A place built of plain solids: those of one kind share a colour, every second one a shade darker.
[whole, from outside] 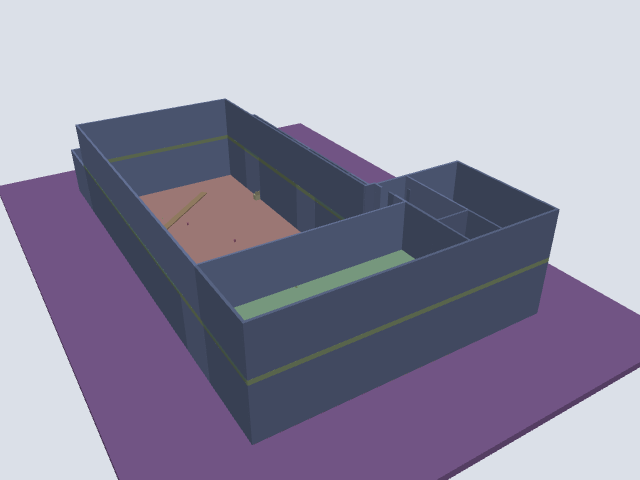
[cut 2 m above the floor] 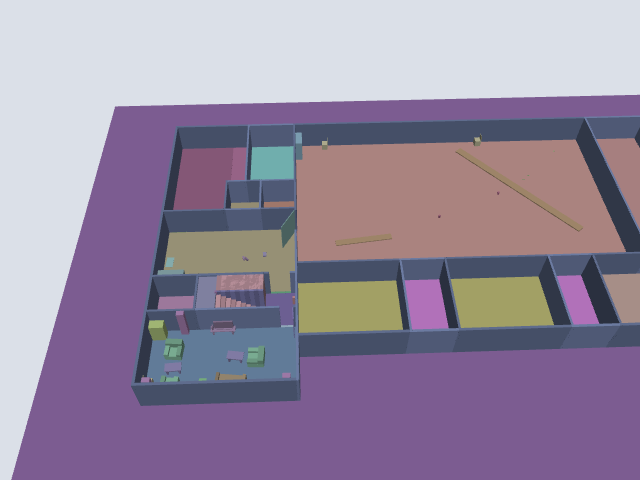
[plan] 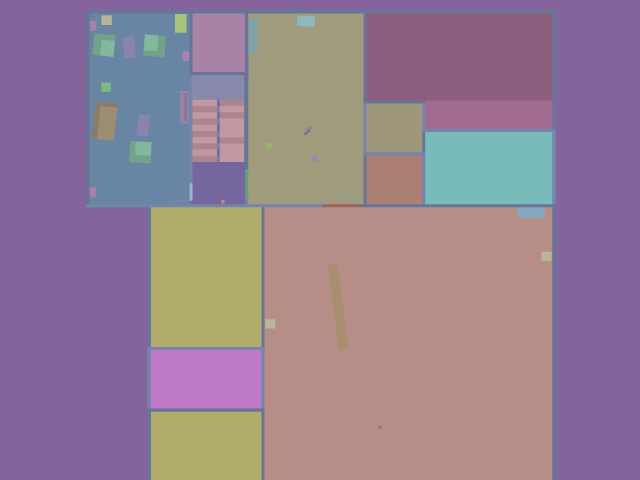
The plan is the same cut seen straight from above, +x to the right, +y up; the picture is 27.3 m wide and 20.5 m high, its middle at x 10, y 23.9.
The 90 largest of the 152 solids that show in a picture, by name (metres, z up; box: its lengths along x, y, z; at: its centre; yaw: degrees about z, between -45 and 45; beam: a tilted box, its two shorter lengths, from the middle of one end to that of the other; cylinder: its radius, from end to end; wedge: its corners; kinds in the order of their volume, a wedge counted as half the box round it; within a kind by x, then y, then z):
{
 "under_1": {"box": [32.08, 45.73, 0.5], "at": [10.04, 16.86, -1.03]},
 "wall_1": {"box": [0.16, 8.14, 7.38], "at": [0.08, 29.5, 3.39]},
 "wall_2": {"box": [0.16, 7.68, 3.84], "at": [2.7, 4.0, 1.62]},
 "wall_3": {"box": [0.16, 2.5, 3.84], "at": [2.7, 9.22, 1.62]},
 "wall_4": {"box": [0.16, 5.97, 3.84], "at": [2.7, 13.59, 1.62]},
 "wall_5": {"box": [0.16, 2.5, 3.84], "at": [2.7, 17.95, 1.62]},
 "wall_6": {"box": [0.16, 5.94, 3.84], "at": [2.7, 22.3, 1.62]},
 "wall_7": {"box": [6.93, 0.13, 3.24], "at": [3.47, 25.36, 5.46]},
 "wall_8": {"box": [7.63, 0.031, 3.24], "at": [3.81, 25.29, 5.46]},
 "wall_9": {"box": [0.13, 5.51, 3.24], "at": [4.49, 28.18, 5.46]},
 "wall_10": {"box": [0.13, 4.62, 3.84], "at": [4.49, 28.63, 1.62]},
 "wall_11": {"box": [0.13, 2.5, 7.38], "at": [4.49, 32.32, 3.39]},
 "wall_12": {"box": [10.1, 0.13, 3.84], "at": [5.05, 25.36, 1.62]},
 "wall_13": {"box": [5.01, 0.13, 3.84], "at": [5.12, 7.91, 1.62]},
 "wall_14": {"box": [5.01, 0.13, 3.84], "at": [5.12, 10.54, 1.62]},
 "wall_15": {"box": [5.01, 0.13, 3.84], "at": [5.12, 16.64, 1.62]},
 "wall_16": {"box": [5.01, 0.13, 3.84], "at": [5.12, 19.27, 1.62]},
 "wall_17": {"box": [2.51, 0.13, 7.38], "at": [5.68, 31.0, 3.39]},
 "wall_18": {"box": [0.17, 3.71, 3.84], "at": [6.85, 29.09, 1.62]},
 "wall_19": {"box": [0.17, 2.61, 3.24], "at": [6.85, 29.64, 5.46]},
 "wall_20": {"box": [0.13, 2.5, 7.38], "at": [6.87, 32.32, 3.39]},
 "wall_21": {"box": [0.16, 20.58, 3.24], "at": [7.55, 14.85, 5.46]},
 "wall_22": {"box": [0.13, 3.28, 3.84], "at": [7.57, 6.2, 1.62]},
 "wall_23": {"box": [0.13, 2.5, 3.84], "at": [7.57, 9.22, 1.62]},
 "wall_24": {"box": [0.13, 5.97, 3.84], "at": [7.57, 13.59, 1.62]},
 "wall_25": {"box": [0.13, 2.5, 3.84], "at": [7.57, 17.95, 1.62]},
 "wall_26": {"box": [0.13, 5.97, 3.84], "at": [7.57, 22.32, 1.62]},
 "wall_27": {"box": [20.08, 0.16, 7.38], "at": [10.04, 33.65, 3.39]},
 "wall_28": {"box": [17.46, 0.16, 3.84], "at": [11.35, 0.08, 1.62]},
 "wall_29": {"box": [0.13, 2.09, 3.84], "at": [11.92, 26.47, 1.62]},
 "wall_30": {"box": [0.13, 2.09, 3.84], "at": [11.92, 28.69, 1.62]},
 "wall_31": {"box": [0.13, 3.71, 3.84], "at": [11.92, 31.71, 1.62]},
 "wall_32": {"box": [2.64, 0.13, 3.84], "at": [13.17, 27.58, 1.62]},
 "wall_33": {"box": [2.64, 0.13, 3.84], "at": [13.17, 29.8, 1.62]},
 "wall_34": {"box": [13.32, 0.13, 3.24], "at": [13.42, 28.27, 5.46]},
 "wall_35": {"box": [12.61, 0.16, 3.24], "at": [13.78, 4.48, 5.46]},
 "wall_36": {"box": [12.58, 0.13, 3.84], "at": [13.79, 4.5, 1.62]},
 "wall_37": {"box": [0.13, 2.09, 3.84], "at": [14.43, 26.47, 1.62]},
 "wall_38": {"box": [0.13, 1.09, 3.84], "at": [14.43, 29.18, 1.62]},
 "wall_39": {"box": [8.38, 0.13, 3.84], "at": [15.89, 25.36, 1.62]},
 "wall_40": {"box": [5.72, 0.13, 3.84], "at": [17.22, 28.57, 1.62]},
 "wall_41": {"box": [0.16, 4.27, 3.84], "at": [20.0, 2.29, 1.62]},
 "wall_42": {"box": [0.16, 20.74, 3.84], "at": [20.0, 14.93, 1.62]},
 "wall_43": {"box": [0.16, 23.64, 3.24], "at": [20.0, 16.38, 5.46]},
 "wall_44": {"box": [0.16, 3.08, 3.84], "at": [20.0, 26.97, 1.62]},
 "wall_45": {"box": [0.16, 5.24, 3.24], "at": [20.0, 30.95, 5.46]},
 "wall_46": {"box": [0.16, 4.93, 3.84], "at": [20.0, 31.11, 1.62]},
 "floor_gym_1": {"box": [12.29, 20.74, 0.5], "at": [13.78, 14.93, -0.25]},
 "stair_1": {"box": [1.05, 2.66, 0.47], "at": [5.08, 28.56, -0.06]},
 "stair_2": {"box": [1.05, 2.39, 0.65], "at": [5.08, 28.69, 0.02]},
 "stair_3": {"box": [1.05, 2.13, 0.82], "at": [5.08, 28.82, 0.11]},
 "stair_4": {"box": [1.05, 1.86, 1.0], "at": [5.08, 28.96, 0.2]},
 "stair_5": {"box": [1.05, 1.59, 1.17], "at": [5.08, 29.09, 0.29]},
 "stair_6": {"box": [1.05, 1.33, 1.35], "at": [5.08, 29.22, 0.37]},
 "stair_7": {"box": [1.05, 1.06, 1.52], "at": [5.08, 29.36, 0.46]},
 "stair_8": {"box": [1.05, 0.8, 1.7], "at": [5.08, 29.49, 0.55]},
 "stair_9": {"box": [1.05, 0.53, 1.87], "at": [5.08, 29.62, 0.64]},
 "stair_10": {"box": [1.05, 0.27, 2.04], "at": [5.08, 29.75, 0.72]},
 "stair_11": {"box": [1.05, 0.27, 3.96], "at": [6.24, 27.36, 1.68]},
 "stair_12": {"box": [1.05, 0.8, 3.62], "at": [6.24, 27.63, 1.51]},
 "stair_13": {"box": [1.05, 1.06, 3.44], "at": [6.24, 27.76, 1.42]},
 "stair_14": {"box": [1.05, 1.33, 3.27], "at": [6.24, 27.89, 1.33]},
 "stair_15": {"box": [1.05, 1.59, 3.09], "at": [6.24, 28.03, 1.25]},
 "stair_16": {"box": [1.05, 1.86, 2.92], "at": [6.24, 28.16, 1.16]},
 "stair_17": {"box": [1.05, 2.13, 2.74], "at": [6.24, 28.29, 1.07]},
 "stair_18": {"box": [1.05, 2.39, 2.57], "at": [6.24, 28.43, 0.98]},
 "stair_19": {"box": [1.05, 2.66, 2.39], "at": [6.24, 28.56, 0.9]},
 "floor_changing_1": {"box": [4.72, 5.97, 0.5], "at": [5.14, 13.59, -0.25]},
 "floor_changing_2": {"box": [4.72, 5.97, 0.5], "at": [5.14, 22.32, -0.25]},
 "floor_app_store_1": {"box": [12.29, 4.27, 0.5], "at": [13.78, 2.29, -0.25]},
 "floor_entrance_1": {"box": [4.92, 8.14, 0.5], "at": [9.39, 29.5, -0.25]},
 "floor_wing_store_1": {"box": [4.72, 7.68, 0.5], "at": [5.14, 4.0, -0.25]},
 "floor_restaurant_1": {"box": [7.94, 3.71, 0.5], "at": [15.95, 31.71, -0.25]},
 "floor_restaurant_2": {"box": [5.43, 1.22, 0.5], "at": [17.21, 29.25, -0.25]},
 "floor_club_1": {"box": [4.26, 8.14, 0.5], "at": [2.29, 29.5, -0.25]},
 "floor_wc_1": {"box": [4.72, 2.5, 0.5], "at": [5.14, 9.22, -0.25]},
 "floor_wc_2": {"box": [4.72, 2.5, 0.5], "at": [5.14, 17.95, -0.25]},
 "upper_floor_saal_1": {"box": [12.99, 5.24, 0.16], "at": [13.43, 30.95, 3.76]},
 "floor_kitchen_1": {"box": [5.43, 3.08, 0.5], "at": [17.21, 26.97, -0.25]},
 "stair_landing_1": {"box": [2.21, 1.05, 2.22], "at": [5.66, 30.41, 0.81]},
 "floor_sback_1": {"box": [2.25, 2.5, 0.5], "at": [5.68, 32.32, -0.25]},
 "floor_wc_men_1": {"box": [2.38, 2.09, 0.5], "at": [13.17, 28.69, -0.25]},
 "floor_wc_women_1": {"box": [2.38, 2.09, 0.5], "at": [13.17, 26.47, -0.25]},
 "wall_band_1": {"box": [20.08, 0.16, 0.31], "at": [10.04, 33.65, 3.68]},
 "wall_band_2": {"box": [0.16, 20.74, 0.31], "at": [20.0, 14.93, 3.68]},
 "floor_stair_hall_1": {"box": [2.25, 1.8, 0.5], "at": [5.68, 26.33, -0.25]},
 "wall_foot_1": {"box": [0.16, 20.58, 0.17], "at": [7.55, 14.85, 3.76]},
 "wall_foot_2": {"box": [0.16, 23.64, 0.17], "at": [20.0, 16.38, 3.76]},
 "trophy_cabinet_1": {"box": [0.4, 1.5, 1.9], "at": [7.14, 32.6, 0.95]},
 "badminton_posts_stowed_1": {"box": [1.16, 0.46, 1.55], "at": [19.02, 25.07, 0.78]}
}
